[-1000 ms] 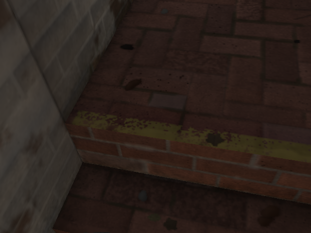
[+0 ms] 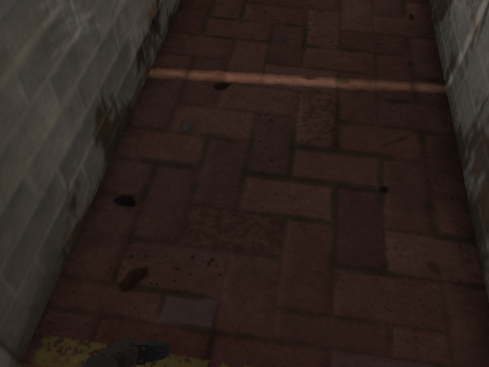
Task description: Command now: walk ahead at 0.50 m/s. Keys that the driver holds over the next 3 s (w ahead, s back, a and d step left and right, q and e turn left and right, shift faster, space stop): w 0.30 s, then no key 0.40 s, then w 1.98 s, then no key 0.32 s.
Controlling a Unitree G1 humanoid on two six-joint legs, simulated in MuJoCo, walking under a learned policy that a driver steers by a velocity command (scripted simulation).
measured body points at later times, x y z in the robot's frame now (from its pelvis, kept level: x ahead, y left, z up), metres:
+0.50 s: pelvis +0.24 -0.04 +0.20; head +0.28 -0.05 +0.65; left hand +0.10 +0.11 +0.06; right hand +0.56 -0.15 +0.17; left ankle +0.41 +0.06 -0.30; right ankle +0.06 -0.18 -0.53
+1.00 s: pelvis +0.41 -0.02 +0.40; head +0.43 -0.02 +0.85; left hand +0.56 +0.21 +0.27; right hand +0.43 -0.24 +0.25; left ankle +0.40 +0.06 -0.34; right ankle +0.56 -0.20 -0.21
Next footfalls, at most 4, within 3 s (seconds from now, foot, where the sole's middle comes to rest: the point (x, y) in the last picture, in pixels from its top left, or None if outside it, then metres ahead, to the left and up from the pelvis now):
0.04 right None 0.10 -0.18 -0.59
0.52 left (225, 319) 0.44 0.06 -0.38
1.20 right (355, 241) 0.62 -0.21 -0.38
1.70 left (242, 152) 0.88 0.03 -0.38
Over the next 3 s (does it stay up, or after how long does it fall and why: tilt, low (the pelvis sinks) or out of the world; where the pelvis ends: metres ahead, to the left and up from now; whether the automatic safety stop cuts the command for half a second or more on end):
stays up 1.31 -0.15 0.40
